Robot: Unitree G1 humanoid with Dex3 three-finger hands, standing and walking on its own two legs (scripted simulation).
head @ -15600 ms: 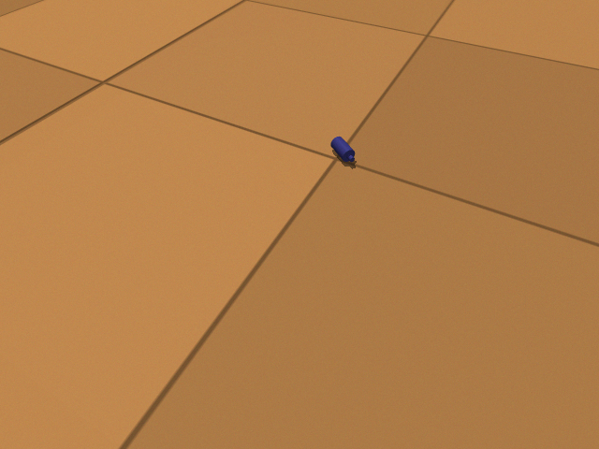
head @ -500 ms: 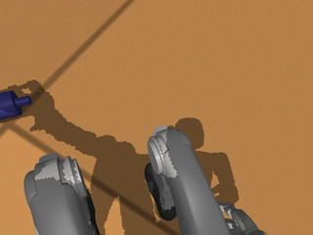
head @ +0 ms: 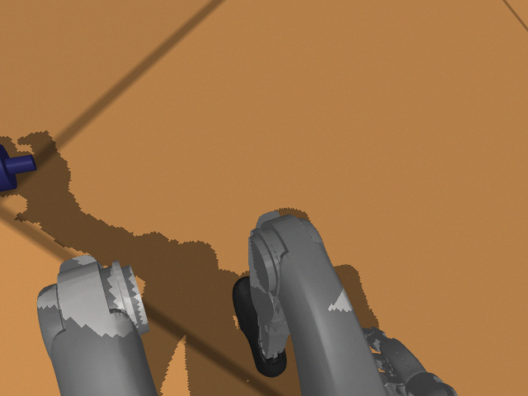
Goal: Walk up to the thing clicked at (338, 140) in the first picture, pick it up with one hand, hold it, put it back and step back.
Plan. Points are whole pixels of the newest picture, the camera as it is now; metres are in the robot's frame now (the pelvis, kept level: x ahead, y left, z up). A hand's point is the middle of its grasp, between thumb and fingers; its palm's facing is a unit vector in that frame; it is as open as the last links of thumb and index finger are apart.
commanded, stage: rest palm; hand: left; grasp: from above
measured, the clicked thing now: out of the picture +0.47 +0.34 -0.28
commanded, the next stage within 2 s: close in 1.36 s
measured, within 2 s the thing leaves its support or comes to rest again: neither
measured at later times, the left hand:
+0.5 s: hand out of the picture +0.45 +0.34 -0.24, palm faces -0.47 -0.13 -0.88, open 14.0 cm
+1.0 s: hand out of the picture +0.45 +0.34 -0.25, palm faces -0.45 -0.13 -0.88, open 14.0 cm
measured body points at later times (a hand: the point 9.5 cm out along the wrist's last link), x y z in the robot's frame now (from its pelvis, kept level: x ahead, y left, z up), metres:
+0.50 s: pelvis +0.01 +0.00 -0.01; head +0.28 +0.12 +0.33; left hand +0.47 +0.34 -0.19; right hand +0.06 -0.26 -0.08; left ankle +0.07 +0.13 -0.28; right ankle +0.11 -0.13 -0.28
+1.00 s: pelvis +0.01 +0.00 -0.01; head +0.27 +0.14 +0.32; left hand +0.47 +0.34 -0.20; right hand +0.09 -0.25 -0.08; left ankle +0.07 +0.13 -0.28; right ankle +0.11 -0.13 -0.28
